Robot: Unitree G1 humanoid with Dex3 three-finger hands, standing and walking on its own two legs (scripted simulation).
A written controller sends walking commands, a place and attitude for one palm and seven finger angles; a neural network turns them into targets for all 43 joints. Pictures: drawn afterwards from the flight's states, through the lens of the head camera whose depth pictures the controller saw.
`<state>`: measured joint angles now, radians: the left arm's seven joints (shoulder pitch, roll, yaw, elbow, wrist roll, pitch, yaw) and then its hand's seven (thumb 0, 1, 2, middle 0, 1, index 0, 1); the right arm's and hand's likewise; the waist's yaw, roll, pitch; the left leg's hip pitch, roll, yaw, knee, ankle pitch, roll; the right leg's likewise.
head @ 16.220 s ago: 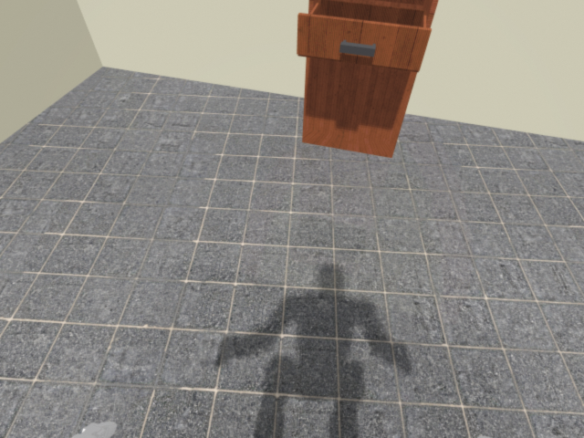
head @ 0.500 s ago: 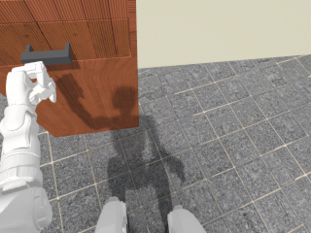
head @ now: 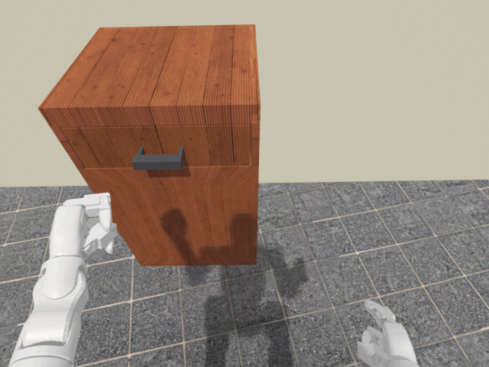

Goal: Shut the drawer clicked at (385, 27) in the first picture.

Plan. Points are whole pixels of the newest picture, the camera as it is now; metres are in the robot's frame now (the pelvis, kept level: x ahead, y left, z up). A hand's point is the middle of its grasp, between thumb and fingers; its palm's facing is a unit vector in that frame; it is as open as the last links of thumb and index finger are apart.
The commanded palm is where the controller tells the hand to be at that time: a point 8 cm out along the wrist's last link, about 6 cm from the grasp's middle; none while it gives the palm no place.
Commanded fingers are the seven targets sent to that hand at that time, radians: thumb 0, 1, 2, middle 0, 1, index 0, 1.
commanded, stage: draw the hand back to the body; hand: left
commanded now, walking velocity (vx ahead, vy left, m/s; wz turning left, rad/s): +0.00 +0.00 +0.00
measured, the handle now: (159, 156) +0.60 +0.27 -0.05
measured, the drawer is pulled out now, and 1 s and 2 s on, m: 0.00 0.00 0.00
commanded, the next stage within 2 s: step back with the hand held close in 0.64 s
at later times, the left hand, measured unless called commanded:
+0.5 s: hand (46, 267) +0.19 +0.23 +0.18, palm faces +0.37 -0.83 -0.42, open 3.3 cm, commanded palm +0.15 +0.27 +0.19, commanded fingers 0.00 0.90 0.90 -1.40 -1.60 -1.40 -1.60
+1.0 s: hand (47, 265) +0.20 +0.24 +0.17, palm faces +0.29 -0.82 -0.49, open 3.2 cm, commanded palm +0.14 +0.28 +0.19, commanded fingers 0.00 0.90 0.90 -1.40 -1.60 -1.40 -1.60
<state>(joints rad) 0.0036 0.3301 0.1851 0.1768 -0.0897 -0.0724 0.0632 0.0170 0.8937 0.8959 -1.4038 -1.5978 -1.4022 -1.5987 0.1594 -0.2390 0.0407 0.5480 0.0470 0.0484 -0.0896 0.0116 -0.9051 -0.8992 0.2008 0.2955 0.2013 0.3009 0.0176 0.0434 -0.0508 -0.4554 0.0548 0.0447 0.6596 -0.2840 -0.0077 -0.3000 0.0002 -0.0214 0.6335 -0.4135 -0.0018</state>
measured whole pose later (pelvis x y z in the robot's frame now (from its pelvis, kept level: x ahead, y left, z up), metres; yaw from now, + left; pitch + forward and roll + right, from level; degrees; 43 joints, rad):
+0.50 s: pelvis +0.01 -0.01 +0.02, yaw +0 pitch -3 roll +0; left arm 0.55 0.35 0.29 -0.47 -0.08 -0.09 0.08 0.02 0.89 0.90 -1.41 -1.60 -1.40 -1.60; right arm 0.19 -0.24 0.02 0.60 0.00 -0.05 -0.07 0.02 -0.90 -0.90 0.20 0.30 0.20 0.30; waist 0.07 0.07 0.01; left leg -0.16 0.05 0.06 0.42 -0.20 -0.02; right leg 0.01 0.00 -0.01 0.35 -0.30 -0.01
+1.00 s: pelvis +0.00 +0.00 +0.02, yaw -2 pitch +0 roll +0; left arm 0.60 0.37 0.34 -0.47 -0.06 -0.17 0.07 0.01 0.89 0.90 -1.41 -1.60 -1.41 -1.60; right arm 0.16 -0.24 -0.01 0.55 0.00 0.02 -0.07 0.01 -0.90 -0.90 0.20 0.30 0.20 0.30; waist 0.02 0.07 0.02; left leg -0.24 0.05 0.08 0.42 -0.18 -0.01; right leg -0.09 0.00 0.01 0.37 -0.28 0.01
